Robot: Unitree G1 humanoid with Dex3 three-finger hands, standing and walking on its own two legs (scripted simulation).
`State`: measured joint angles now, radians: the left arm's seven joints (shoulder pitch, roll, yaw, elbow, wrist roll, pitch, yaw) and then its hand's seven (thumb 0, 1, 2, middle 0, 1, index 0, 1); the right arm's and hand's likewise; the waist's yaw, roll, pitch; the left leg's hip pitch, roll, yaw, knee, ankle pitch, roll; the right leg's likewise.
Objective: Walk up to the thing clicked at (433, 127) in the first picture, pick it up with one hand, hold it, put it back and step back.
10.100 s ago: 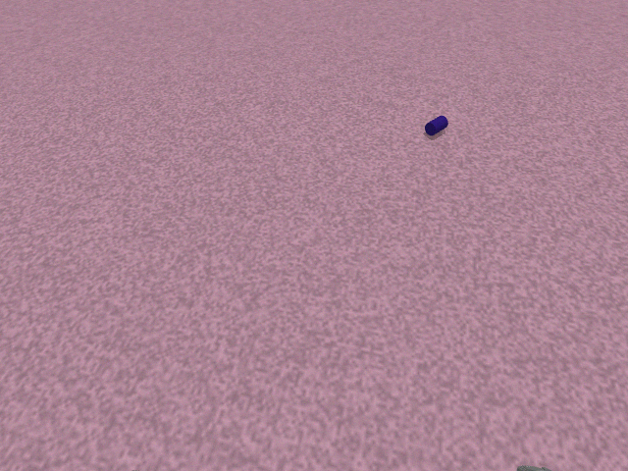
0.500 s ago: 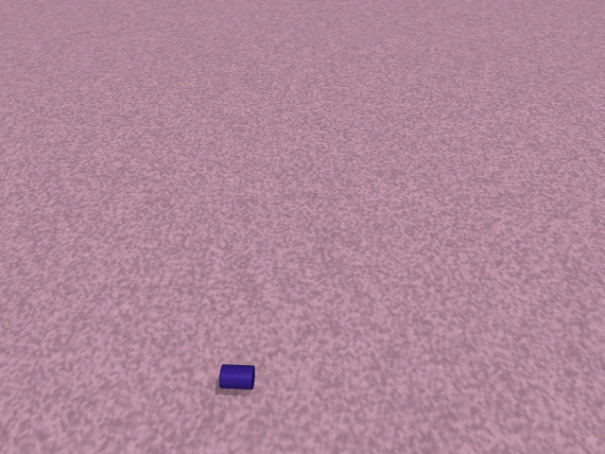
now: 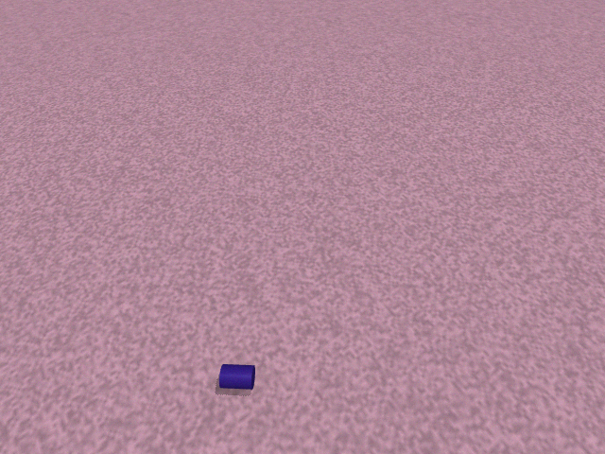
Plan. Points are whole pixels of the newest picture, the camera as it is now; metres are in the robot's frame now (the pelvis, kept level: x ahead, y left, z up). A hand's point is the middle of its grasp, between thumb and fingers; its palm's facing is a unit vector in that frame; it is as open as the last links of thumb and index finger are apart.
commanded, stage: stand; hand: left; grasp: from above
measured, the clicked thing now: (237, 376) +0.43 +0.24 -0.75
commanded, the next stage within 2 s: rise first in 0.58 s
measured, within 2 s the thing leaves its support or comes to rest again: neither
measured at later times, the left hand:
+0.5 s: hand out of the picture +0.07 +0.25 -0.16, palm faces -0.03 -0.94 -0.34, open 7.4 cm
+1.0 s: hand (159, 444) +0.15 +0.25 -0.18, palm faces -0.05 -0.93 -0.36, open 10.3 cm
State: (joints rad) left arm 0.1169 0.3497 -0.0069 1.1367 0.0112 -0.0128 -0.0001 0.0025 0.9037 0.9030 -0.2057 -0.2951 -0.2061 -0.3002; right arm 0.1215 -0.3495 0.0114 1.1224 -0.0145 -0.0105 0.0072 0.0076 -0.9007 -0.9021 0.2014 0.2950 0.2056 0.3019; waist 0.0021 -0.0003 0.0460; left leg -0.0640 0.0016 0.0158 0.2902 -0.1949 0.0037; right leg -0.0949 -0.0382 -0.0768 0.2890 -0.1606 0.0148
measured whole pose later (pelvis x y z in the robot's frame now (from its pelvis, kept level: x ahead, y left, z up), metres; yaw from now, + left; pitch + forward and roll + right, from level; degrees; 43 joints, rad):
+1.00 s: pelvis -0.01 +0.00 -0.03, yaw -1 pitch +8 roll +0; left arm -0.02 0.34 0.14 0.96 0.10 0.05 -0.02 0.00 0.21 0.92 -0.18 -0.80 -0.18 -0.81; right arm 0.24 -0.24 -0.01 0.73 0.03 -0.04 -0.02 0.01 -0.91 -0.90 0.20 0.29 0.21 0.30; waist -0.04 -0.01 0.00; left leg -0.46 0.02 0.03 0.65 -0.33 0.00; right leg -0.48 -0.03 -0.06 0.62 -0.28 0.00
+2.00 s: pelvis -0.08 +0.00 -0.28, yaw -1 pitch +34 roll -2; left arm -0.26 0.51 0.14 0.77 0.67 -0.14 0.05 -0.01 -0.45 0.91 -0.19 -0.97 -0.19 -0.98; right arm 0.09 -0.31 -0.06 0.65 -0.01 -0.20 0.04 0.01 -0.91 -0.91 0.20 0.29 0.21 0.30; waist -0.03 0.01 -0.17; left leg -1.74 0.02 -0.02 1.86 -0.71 0.01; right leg -1.76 -0.07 -0.05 1.81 -0.64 -0.01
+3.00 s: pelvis -0.11 +0.01 -0.43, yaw -5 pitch +35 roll -8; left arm -0.90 0.84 0.16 1.37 1.31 -0.40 0.30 0.00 -0.48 0.97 -0.12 -0.96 -0.12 -0.96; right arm 0.13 -0.29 0.01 0.72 -0.15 0.00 0.14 0.00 -0.91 -0.91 0.20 0.29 0.21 0.30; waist -0.19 -0.01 -0.05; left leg -2.26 0.00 -0.08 2.35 -0.71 0.04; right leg -2.22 -0.09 -0.09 2.23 -0.61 0.00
